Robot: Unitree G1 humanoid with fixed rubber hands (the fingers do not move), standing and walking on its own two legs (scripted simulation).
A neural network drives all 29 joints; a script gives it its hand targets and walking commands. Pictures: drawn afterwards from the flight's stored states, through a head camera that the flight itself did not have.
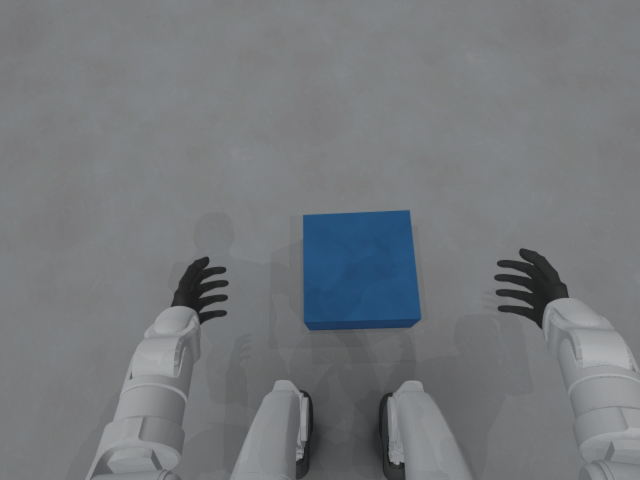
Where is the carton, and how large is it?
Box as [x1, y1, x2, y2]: [303, 210, 420, 329]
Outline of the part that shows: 409,210 303,215 304,322 309,329 410,327 420,319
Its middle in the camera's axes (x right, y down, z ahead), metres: +0.11 +0.08 +1.05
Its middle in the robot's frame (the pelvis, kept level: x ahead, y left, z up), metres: +0.52 -0.03 -0.61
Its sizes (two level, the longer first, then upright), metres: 0.285 0.283 0.161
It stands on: the floor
